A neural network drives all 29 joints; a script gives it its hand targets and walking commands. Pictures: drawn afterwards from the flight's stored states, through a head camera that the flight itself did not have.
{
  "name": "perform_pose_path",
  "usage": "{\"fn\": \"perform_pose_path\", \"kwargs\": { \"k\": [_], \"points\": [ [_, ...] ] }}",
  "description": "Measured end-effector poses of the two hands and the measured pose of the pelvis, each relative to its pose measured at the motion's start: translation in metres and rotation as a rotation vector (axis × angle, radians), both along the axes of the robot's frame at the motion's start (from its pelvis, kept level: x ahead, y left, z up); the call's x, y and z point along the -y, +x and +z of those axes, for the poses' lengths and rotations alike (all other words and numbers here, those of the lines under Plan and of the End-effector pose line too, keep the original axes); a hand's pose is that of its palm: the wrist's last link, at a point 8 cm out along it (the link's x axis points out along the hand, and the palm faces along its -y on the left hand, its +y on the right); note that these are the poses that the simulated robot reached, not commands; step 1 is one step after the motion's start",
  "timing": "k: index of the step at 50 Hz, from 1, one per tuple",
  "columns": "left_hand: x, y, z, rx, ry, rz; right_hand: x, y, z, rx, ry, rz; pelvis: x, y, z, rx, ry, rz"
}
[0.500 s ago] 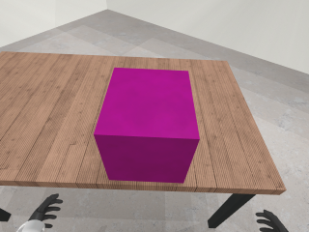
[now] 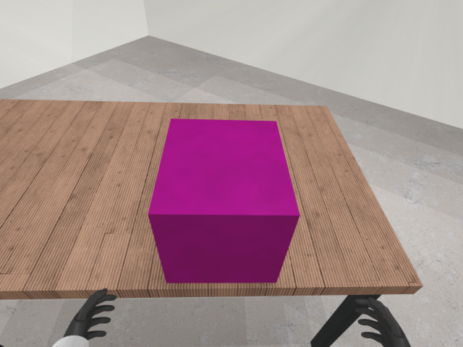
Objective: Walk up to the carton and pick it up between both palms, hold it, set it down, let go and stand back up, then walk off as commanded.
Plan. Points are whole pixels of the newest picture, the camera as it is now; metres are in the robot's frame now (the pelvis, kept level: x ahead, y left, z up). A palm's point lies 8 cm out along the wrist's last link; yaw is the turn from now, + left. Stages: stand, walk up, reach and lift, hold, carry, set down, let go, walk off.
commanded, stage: reach and lift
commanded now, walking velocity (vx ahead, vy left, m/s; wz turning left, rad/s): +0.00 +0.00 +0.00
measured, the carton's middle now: (223, 199) +0.42 +0.04 +0.01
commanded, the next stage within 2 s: none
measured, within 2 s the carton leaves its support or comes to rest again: neither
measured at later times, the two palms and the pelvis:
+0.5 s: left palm (88, 310) +0.19 +0.25 -0.02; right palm (376, 323) +0.20 -0.23 -0.02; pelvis +0.01 +0.00 +0.01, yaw +0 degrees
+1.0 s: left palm (94, 278) +0.23 +0.24 +0.02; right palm (369, 294) +0.23 -0.22 +0.02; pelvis +0.01 +0.00 +0.01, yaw +0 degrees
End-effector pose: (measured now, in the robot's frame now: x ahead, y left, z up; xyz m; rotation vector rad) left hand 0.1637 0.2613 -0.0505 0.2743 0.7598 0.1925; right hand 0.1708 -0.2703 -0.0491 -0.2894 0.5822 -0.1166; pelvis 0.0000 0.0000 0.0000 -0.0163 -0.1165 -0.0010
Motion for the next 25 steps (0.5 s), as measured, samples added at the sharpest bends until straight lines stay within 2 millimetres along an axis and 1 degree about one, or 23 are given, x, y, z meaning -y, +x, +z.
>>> {"fn": "perform_pose_path", "kwargs": {
  "k": [4, 9, 15, 20, 25],
  "points": [
    [0.01, 0.008, 0.008, 0.076, -0.026, 0.007, -0.001, 0.001, 0.003, 0.01, 0.002, 0.009, 0.0, 0.002, 0.001, -0.004, 0.001, -0.002],
    [0.017, 0.02, 0.017, 0.147, -0.046, 0.007, -0.003, 0.015, 0.015, 0.071, 0.001, 0.039, 0.003, 0.005, 0.002, -0.012, 0.005, -0.002],
    [0.019, 0.025, 0.021, 0.178, -0.055, -0.001, -0.016, 0.026, 0.022, 0.11, 0.038, 0.067, 0.005, 0.009, 0.004, -0.022, 0.007, -0.002],
    [0.018, 0.027, 0.026, 0.229, -0.076, -0.006, -0.029, 0.026, 0.023, 0.136, 0.082, 0.056, 0.003, 0.011, 0.005, -0.023, 0.004, -0.002],
    [0.016, 0.031, 0.035, 0.313, -0.101, -0.006, -0.038, 0.027, 0.033, 0.203, 0.098, 0.049, 0.0, 0.011, 0.005, -0.021, 0.001, -0.004]
  ]
}}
